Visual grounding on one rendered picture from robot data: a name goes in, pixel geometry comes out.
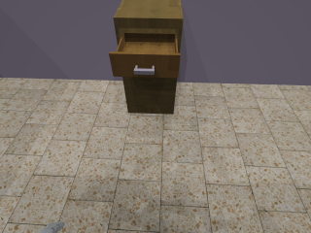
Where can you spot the drawer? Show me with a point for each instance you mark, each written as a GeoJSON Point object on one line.
{"type": "Point", "coordinates": [146, 50]}

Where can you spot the cabinet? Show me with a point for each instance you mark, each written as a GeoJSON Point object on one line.
{"type": "Point", "coordinates": [146, 95]}

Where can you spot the handle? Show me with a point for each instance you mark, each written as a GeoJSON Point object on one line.
{"type": "Point", "coordinates": [144, 71]}

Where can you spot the left robot hand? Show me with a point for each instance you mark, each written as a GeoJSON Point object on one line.
{"type": "Point", "coordinates": [53, 227]}

